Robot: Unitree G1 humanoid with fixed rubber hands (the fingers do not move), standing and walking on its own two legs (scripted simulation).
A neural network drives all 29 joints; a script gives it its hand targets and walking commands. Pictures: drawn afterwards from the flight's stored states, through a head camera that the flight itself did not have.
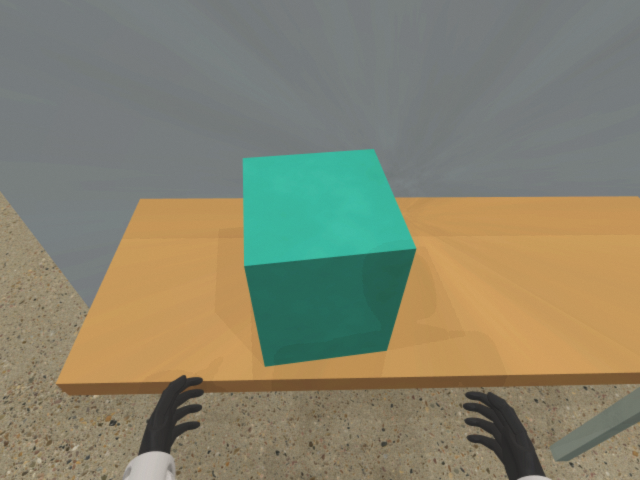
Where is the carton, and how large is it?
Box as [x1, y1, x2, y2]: [243, 149, 415, 366]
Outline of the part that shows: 373,149 243,158 244,267 265,366 386,350 414,255 415,246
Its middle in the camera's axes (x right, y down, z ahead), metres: -0.01 +0.03 +0.60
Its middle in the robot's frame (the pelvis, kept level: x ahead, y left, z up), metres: +0.43 +0.02 +0.02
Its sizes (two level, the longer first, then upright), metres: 0.210 0.200 0.250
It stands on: a table, 0.67 m high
